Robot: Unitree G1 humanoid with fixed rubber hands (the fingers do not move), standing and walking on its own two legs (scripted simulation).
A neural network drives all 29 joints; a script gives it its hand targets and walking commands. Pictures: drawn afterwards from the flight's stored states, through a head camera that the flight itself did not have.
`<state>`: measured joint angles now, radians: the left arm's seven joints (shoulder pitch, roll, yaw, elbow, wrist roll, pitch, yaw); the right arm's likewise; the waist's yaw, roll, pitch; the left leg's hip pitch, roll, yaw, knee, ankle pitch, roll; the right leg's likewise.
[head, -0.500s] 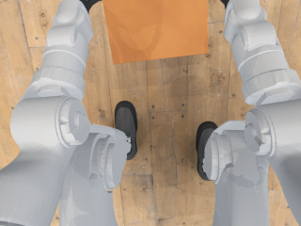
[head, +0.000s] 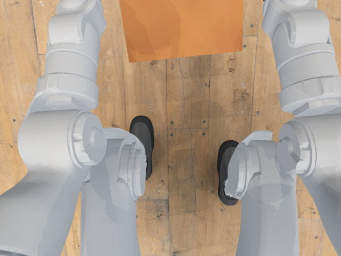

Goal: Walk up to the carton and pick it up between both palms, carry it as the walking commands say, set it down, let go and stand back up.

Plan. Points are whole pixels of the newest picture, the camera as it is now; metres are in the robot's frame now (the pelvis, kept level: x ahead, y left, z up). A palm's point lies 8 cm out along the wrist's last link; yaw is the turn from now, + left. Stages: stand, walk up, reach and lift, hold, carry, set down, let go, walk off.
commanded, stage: reach and lift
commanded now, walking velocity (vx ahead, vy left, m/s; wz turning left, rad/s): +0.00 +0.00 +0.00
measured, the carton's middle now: (179, 2) +0.56 +0.06 -0.22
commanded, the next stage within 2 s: none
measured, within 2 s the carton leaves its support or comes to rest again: neither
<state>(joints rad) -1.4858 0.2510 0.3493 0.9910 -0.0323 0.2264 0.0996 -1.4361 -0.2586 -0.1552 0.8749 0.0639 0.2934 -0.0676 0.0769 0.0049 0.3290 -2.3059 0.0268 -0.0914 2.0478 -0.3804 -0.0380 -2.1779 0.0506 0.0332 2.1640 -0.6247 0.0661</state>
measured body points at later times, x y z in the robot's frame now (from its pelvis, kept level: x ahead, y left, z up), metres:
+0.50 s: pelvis -0.01 -0.01 +0.02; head +0.33 +0.02 +0.30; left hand +0.53 +0.20 -0.10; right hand +0.58 -0.10 -0.09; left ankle +0.16 +0.14 -0.35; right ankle +0.10 -0.13 -0.35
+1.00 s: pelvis -0.03 +0.00 +0.06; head +0.31 +0.05 +0.33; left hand +0.52 +0.20 -0.04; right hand +0.55 -0.07 -0.04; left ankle +0.16 +0.15 -0.35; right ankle +0.10 -0.13 -0.35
